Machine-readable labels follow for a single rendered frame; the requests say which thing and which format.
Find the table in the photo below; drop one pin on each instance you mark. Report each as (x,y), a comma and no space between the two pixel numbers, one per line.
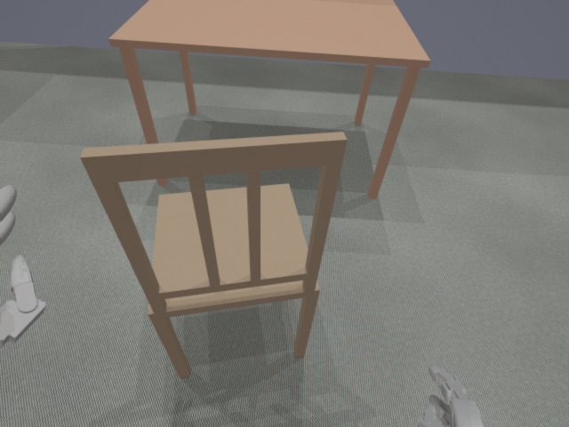
(372,32)

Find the chair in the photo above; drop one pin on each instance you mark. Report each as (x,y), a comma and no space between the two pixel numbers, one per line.
(224,248)

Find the robot right hand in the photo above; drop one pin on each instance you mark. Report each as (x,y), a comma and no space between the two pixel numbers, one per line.
(461,411)

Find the robot left hand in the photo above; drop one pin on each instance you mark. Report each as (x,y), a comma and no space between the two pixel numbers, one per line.
(16,317)

